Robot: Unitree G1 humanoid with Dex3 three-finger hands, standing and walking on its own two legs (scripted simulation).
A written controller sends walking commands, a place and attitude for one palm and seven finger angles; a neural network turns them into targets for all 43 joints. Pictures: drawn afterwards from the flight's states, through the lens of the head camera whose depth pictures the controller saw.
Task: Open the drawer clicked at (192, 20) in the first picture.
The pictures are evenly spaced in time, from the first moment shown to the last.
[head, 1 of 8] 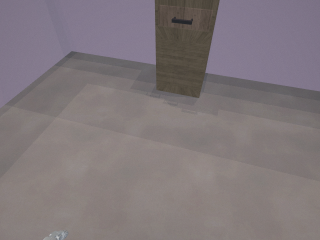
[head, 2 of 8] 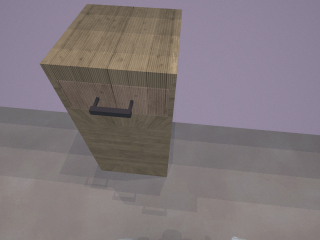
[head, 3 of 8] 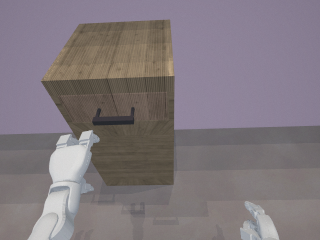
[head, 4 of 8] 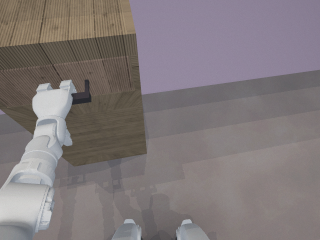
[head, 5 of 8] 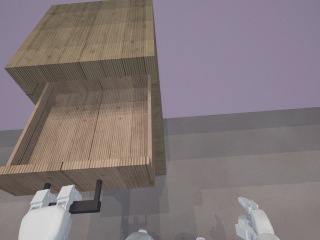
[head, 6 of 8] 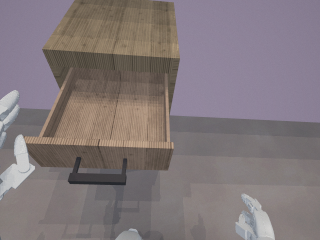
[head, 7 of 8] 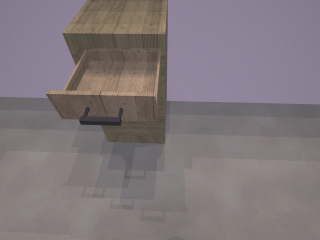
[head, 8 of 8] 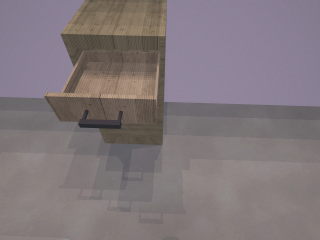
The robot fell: no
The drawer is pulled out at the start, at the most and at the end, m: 0.00 0.30 0.30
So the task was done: yes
